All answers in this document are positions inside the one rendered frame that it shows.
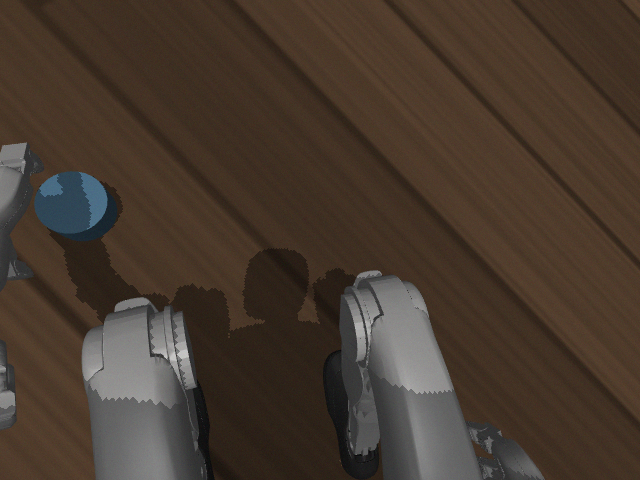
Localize right robot hand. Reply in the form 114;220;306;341
465;421;545;480

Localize left robot arm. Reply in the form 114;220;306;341
0;228;17;431

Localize left robot hand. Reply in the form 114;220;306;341
0;143;44;280

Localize right robot foot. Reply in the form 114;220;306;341
323;350;379;480

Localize tin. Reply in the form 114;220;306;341
34;171;117;241

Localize left robot foot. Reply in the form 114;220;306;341
193;380;215;480

